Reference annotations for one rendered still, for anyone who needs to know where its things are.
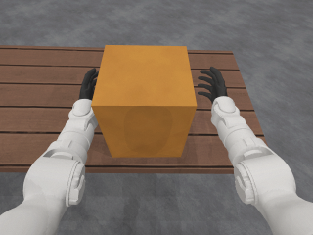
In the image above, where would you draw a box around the robot left hand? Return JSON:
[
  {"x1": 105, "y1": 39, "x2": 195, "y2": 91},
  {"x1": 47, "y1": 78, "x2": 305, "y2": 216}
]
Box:
[{"x1": 78, "y1": 68, "x2": 99, "y2": 101}]

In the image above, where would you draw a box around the table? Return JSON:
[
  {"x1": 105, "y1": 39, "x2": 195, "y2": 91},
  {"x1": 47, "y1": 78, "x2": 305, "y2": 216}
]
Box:
[{"x1": 0, "y1": 45, "x2": 268, "y2": 174}]

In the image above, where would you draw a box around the left robot forearm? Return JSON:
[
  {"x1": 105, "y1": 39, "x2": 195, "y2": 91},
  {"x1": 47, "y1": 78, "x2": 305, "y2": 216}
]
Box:
[{"x1": 22, "y1": 99, "x2": 98, "y2": 198}]

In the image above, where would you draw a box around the robot right upper arm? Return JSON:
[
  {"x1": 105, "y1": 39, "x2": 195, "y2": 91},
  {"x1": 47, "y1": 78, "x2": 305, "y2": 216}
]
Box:
[{"x1": 234, "y1": 154, "x2": 313, "y2": 235}]

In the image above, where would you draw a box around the carton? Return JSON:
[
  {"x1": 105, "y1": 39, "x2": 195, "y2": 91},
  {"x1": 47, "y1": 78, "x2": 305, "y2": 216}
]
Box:
[{"x1": 91, "y1": 45, "x2": 198, "y2": 158}]

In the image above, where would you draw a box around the right robot forearm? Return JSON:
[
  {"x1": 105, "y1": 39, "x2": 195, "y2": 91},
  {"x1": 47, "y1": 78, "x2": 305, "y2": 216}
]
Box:
[{"x1": 211, "y1": 96, "x2": 296, "y2": 192}]

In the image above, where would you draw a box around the robot right hand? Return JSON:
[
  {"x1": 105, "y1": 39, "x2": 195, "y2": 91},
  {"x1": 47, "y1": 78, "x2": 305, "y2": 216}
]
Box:
[{"x1": 198, "y1": 67, "x2": 228, "y2": 105}]

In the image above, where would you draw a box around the robot left upper arm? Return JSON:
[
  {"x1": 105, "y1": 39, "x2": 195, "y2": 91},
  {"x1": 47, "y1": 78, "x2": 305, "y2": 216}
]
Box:
[{"x1": 0, "y1": 157, "x2": 86, "y2": 235}]

